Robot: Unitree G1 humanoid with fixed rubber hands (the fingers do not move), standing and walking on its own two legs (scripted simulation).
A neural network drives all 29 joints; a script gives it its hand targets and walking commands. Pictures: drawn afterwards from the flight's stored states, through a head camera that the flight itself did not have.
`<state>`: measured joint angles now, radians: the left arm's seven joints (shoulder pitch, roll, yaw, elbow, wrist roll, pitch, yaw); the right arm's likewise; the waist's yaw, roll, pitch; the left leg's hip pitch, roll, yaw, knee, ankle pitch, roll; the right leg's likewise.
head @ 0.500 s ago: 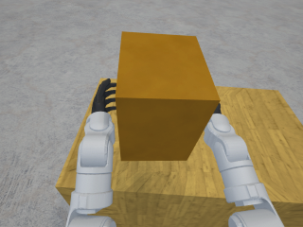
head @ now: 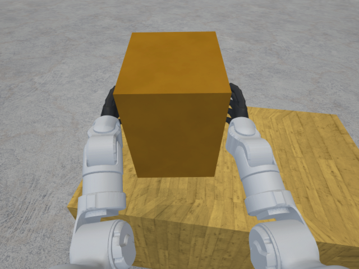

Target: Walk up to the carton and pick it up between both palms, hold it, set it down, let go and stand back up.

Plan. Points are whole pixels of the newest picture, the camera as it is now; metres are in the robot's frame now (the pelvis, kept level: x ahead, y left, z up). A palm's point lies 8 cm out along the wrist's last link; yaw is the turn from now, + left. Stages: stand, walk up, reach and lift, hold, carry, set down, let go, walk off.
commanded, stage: hold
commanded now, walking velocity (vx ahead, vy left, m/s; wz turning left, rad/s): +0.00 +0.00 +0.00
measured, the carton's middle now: (174, 107) +0.40 +0.03 +0.19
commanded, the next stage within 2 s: none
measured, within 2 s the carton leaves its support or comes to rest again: neither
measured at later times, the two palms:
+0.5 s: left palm (106, 112) +0.38 +0.17 +0.19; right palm (231, 117) +0.37 -0.09 +0.19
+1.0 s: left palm (112, 118) +0.38 +0.17 +0.18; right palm (233, 122) +0.38 -0.10 +0.17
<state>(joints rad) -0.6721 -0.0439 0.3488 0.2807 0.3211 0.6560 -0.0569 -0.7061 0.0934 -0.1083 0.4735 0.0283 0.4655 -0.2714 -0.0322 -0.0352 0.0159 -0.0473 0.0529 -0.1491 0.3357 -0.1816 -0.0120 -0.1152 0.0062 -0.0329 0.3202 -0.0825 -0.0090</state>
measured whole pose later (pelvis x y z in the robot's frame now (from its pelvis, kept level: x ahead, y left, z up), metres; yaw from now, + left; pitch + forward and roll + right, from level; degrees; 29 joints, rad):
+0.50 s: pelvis +0.01 +0.04 +0.00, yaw -1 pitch -9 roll -1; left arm -0.69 -0.05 0.29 0.33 0.35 0.65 0.01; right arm -0.72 0.05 -0.14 0.62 0.05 0.35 -0.21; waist -0.05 -0.06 0.01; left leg -0.01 0.02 -0.12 0.39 -0.22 -0.04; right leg -0.06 -0.03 0.00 0.32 -0.10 0.03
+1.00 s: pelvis +0.04 +0.04 +0.00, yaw -1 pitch -9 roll -2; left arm -0.50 -0.11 0.21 -0.03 0.29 0.77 0.06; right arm -0.55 -0.03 0.05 0.30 0.21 0.44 -0.27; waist -0.08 -0.01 0.07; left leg 0.01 0.05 -0.12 0.43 -0.28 -0.05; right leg -0.01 0.00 0.00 0.30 -0.13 0.03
